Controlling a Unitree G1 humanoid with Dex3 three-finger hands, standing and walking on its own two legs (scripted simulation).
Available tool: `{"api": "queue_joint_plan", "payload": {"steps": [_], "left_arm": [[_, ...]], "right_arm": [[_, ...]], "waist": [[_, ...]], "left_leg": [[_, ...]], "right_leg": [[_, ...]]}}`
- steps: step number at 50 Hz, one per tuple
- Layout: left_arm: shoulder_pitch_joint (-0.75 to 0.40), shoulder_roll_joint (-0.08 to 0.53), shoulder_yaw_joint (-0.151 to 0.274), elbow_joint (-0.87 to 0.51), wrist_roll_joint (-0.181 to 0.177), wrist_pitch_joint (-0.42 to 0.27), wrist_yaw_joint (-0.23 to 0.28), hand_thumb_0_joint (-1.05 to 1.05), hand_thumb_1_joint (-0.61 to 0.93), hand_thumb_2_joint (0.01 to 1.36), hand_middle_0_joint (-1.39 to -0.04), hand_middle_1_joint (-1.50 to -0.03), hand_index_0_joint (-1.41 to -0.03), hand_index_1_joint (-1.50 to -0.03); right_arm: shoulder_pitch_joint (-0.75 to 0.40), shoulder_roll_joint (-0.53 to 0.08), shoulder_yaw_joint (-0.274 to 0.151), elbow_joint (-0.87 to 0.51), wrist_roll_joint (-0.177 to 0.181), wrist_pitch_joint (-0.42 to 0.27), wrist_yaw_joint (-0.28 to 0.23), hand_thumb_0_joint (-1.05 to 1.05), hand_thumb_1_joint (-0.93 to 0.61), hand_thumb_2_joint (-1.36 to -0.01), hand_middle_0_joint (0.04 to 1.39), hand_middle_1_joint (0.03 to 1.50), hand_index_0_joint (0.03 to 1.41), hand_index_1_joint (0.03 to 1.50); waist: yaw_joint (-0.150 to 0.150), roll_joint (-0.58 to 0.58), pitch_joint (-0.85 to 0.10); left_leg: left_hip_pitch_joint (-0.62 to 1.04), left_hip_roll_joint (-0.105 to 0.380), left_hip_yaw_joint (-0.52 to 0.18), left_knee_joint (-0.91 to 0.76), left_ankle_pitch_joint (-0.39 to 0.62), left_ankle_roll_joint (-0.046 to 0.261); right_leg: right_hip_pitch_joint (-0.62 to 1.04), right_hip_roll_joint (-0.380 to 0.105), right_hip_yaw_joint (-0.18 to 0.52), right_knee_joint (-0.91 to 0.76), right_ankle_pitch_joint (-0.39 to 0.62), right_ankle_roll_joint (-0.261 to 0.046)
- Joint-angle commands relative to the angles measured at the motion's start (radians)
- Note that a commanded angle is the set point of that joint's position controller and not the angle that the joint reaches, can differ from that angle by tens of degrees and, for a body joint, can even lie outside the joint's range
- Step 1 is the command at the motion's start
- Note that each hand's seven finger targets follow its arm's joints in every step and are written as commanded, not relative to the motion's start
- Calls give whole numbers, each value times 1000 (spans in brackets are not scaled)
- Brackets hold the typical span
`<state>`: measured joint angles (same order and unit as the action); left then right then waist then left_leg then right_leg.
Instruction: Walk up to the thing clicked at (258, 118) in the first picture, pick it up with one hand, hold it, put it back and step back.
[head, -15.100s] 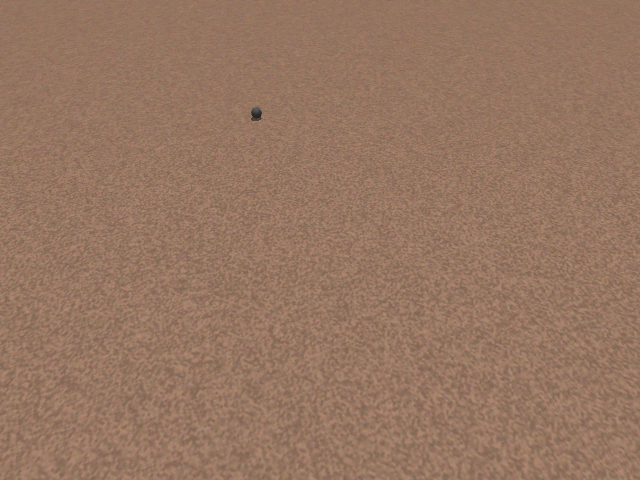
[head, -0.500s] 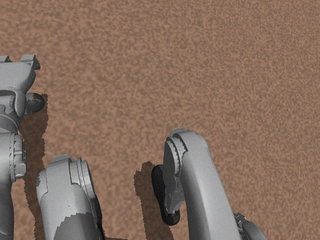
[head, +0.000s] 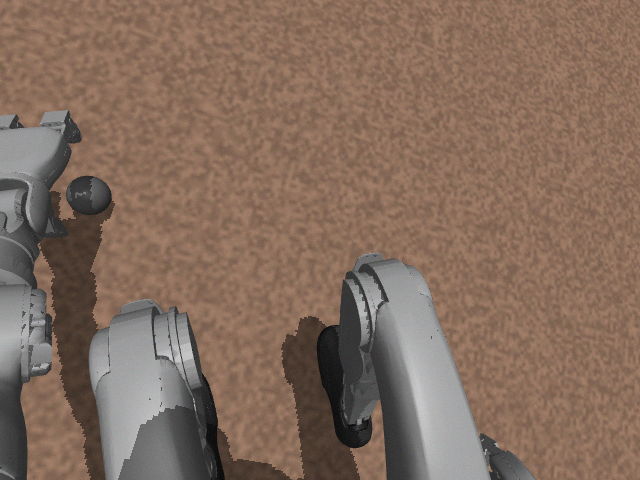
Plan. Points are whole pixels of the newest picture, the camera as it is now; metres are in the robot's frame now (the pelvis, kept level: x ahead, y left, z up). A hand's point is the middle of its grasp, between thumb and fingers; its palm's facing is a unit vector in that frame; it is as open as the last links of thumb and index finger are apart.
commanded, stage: close in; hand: left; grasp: from above
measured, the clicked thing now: (89, 195) +0.50 +0.26 -0.29
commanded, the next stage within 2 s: rest palm in 0.18 s
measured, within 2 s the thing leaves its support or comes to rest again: neither
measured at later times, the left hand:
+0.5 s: hand (77, 191) +0.48 +0.26 -0.22, palm faces -0.48 -0.09 -0.87, open 13.8 cm
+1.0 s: hand (81, 201) +0.48 +0.27 -0.26, palm faces -0.47 -0.12 -0.88, open 13.6 cm
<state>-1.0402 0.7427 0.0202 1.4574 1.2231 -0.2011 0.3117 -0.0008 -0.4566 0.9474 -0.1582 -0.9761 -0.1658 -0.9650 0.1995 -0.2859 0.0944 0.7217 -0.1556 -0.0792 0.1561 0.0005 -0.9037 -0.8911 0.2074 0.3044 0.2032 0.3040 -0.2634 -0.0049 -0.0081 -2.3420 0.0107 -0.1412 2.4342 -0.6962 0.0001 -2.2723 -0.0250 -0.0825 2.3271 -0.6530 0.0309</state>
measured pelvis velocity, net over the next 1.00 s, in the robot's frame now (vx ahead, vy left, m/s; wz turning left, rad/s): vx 0.01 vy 0.01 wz -0.08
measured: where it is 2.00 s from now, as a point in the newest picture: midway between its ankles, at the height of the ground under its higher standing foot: (277, 430)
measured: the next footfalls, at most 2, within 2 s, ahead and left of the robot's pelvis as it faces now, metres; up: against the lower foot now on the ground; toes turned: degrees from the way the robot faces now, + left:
none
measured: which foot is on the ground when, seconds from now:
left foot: down 0.00-1.00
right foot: down 0.00-1.00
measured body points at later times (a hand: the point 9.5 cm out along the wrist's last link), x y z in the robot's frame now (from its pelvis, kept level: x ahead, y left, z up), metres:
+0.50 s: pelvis +0.00 +0.00 -0.01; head +0.27 +0.08 +0.34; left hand +0.50 +0.26 -0.17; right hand +0.00 -0.26 -0.09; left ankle +0.07 +0.12 -0.29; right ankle +0.11 -0.13 -0.29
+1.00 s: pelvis +0.01 +0.01 -0.02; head +0.29 +0.10 +0.31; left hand +0.50 +0.27 -0.21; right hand +0.03 -0.26 -0.08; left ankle +0.07 +0.12 -0.29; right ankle +0.11 -0.13 -0.29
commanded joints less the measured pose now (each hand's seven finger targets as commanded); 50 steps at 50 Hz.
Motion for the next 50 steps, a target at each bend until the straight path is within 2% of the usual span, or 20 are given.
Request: {"api": "queue_joint_plan", "payload": {"steps": [1,4,5,8,13,14,17,19,21,24,26,28,31,36,40,41,44,46,47,50], "left_arm": [[-371,167,7,-125,36,-30,98,0,-496,977,-105,-1018,-118,-1004],[-351,160,11,20,72,-8,153,0,-464,977,-118,-1016,-136,-997],[-372,201,37,-1,82,-5,172,0,-458,993,-136,-1004,-146,-994],[-374,180,28,86,107,24,207,0,-451,952,-120,-1001,-143,-978],[-433,228,54,87,97,43,242,0,-487,948,-86,-1004,-109,-980],[-439,206,45,117,95,47,237,0,-469,934,-97,-1002,-123,-975],[-413,256,65,108,81,51,240,0,-498,969,-87,-989,-90,-985],[-421,223,49,145,75,46,230,0,-502,977,-78,-1002,-83,-996],[-400,285,81,129,70,41,230,0,-491,968,-75,-1016,-87,-1004],[-380,271,55,133,63,29,221,0,-503,992,-78,-1008,-80,-1006],[-353,327,98,177,71,24,228,0,-490,970,-74,-1011,-85,-999],[-362,317,86,161,67,11,233,0,-502,1007,-88,-1009,-86,-1010],[-351,376,126,126,85,-5,258,0,-483,982,-91,-1002,-96,-997],[-341,383,141,132,116,-15,295,0,-459,1012,-110,-1010,-111,-1009],[-332,375,140,137,108,-15,317,0,-443,1028,-126,-1020,-124,-1021],[-347,348,110,121,105,-15,318,0,-449,1031,-125,-1030,-122,-1031],[-328,382,143,131,97,-5,326,0,-473,1023,-99,-1028,-99,-1026],[-318,320,95,194,85,-1,318,0,-482,991,-87,-1019,-92,-1013],[-336,369,119,162,88,-3,325,0,-497,997,-78,-1025,-81,-1021],[-331,377,129,160,88,5,326,0,-521,1002,-71,-1019,-68,-1020]], "right_arm": [[246,-257,-85,11,5,11,-13,0,-899,-896,200,300,200,300],[225,-255,-67,14,-6,7,-12,0,-896,-894,200,300,200,300],[226,-264,-66,11,-6,8,-16,0,-896,-894,200,300,200,300],[205,-265,-53,3,-19,-4,-6,0,-894,-893,200,300,200,300],[189,-279,-41,-13,-33,-35,8,0,-893,-893,200,300,200,300],[192,-276,-36,-14,-39,-45,13,0,-895,-894,200,300,200,300],[196,-281,-28,-17,-41,-55,15,0,-893,-897,200,300,200,300],[206,-288,-21,-13,-49,-68,23,0,-893,-897,200,300,200,300],[204,-304,-19,-26,-49,-72,22,0,-893,-897,200,300,200,300],[208,-299,1,-15,-55,-77,31,0,-892,-897,200,300,200,300],[211,-317,9,-17,-64,-83,36,0,-893,-896,200,300,200,300],[201,-313,14,-26,-63,-88,40,0,-895,-898,200,300,200,300],[204,-326,19,-24,-72,-96,50,0,-895,-898,200,300,200,300],[201,-338,27,-27,-93,-107,71,0,-896,-898,200,300,200,300],[198,-348,25,-16,-106,-123,91,0,-899,-900,200,300,200,300],[174,-342,26,-22,-100,-126,94,0,-901,-901,200,300,200,300],[201,-355,25,-2,-106,-132,106,0,-900,-901,200,300,200,300],[179,-354,27,-7,-110,-138,116,0,-900,-901,200,300,200,300],[185,-356,31,0,-109,-136,116,0,-900,-902,200,300,200,300],[185,-369,27,0,-105,-138,120,0,-901,-902,200,300,200,300]], "waist": [[-66,338,-732],[-77,305,-620],[-68,333,-628],[-85,360,-596],[-103,375,-624],[-131,340,-595],[-109,347,-638],[-144,296,-586],[-120,313,-625],[-121,327,-627],[-139,303,-583],[-137,325,-599],[-128,374,-594],[-155,392,-568],[-163,424,-548],[-153,434,-569],[-160,433,-585],[-181,401,-515],[-169,406,-545],[-165,430,-554]], "left_leg": [[527,-18,81,-239,221,12],[495,-17,79,-248,204,17],[492,-21,82,-257,216,17],[523,-18,73,-269,204,11],[505,-15,73,-248,159,20],[482,-16,80,-228,135,28],[465,-14,89,-213,158,30],[426,-15,87,-196,130,37],[442,-14,76,-203,150,32],[438,-10,72,-192,173,31],[419,-10,66,-179,163,32],[438,-6,62,-168,176,28],[475,-3,54,-174,197,18],[495,3,47,-149,227,13],[510,10,34,-156,232,6],[515,10,32,-154,230,4],[524,12,33,-142,278,6],[484,14,29,-134,238,10],[487,14,25,-147,241,10],[520,14,20,-148,260,4]], "right_leg": [[363,53,-98,-210,235,-68],[302,57,-106,-208,224,-69],[308,53,-102,-211,232,-69],[264,48,-108,-186,221,-74],[271,50,-105,-181,194,-69],[267,50,-104,-188,177,-64],[322,53,-94,-197,191,-59],[313,54,-98,-199,173,-53],[344,56,-105,-194,183,-56],[377,64,-106,-180,207,-56],[368,63,-117,-170,203,-53],[370,66,-120,-160,215,-56],[366,69,-132,-149,229,-59],[349,72,-146,-127,263,-57],[354,75,-159,-127,271,-54],[351,80,-156,-123,275,-57],[388,77,-159,-124,317,-50],[355,80,-164,-124,290,-48],[379,83,-165,-133,290,-49],[369,78,-168,-119,298,-52]]}}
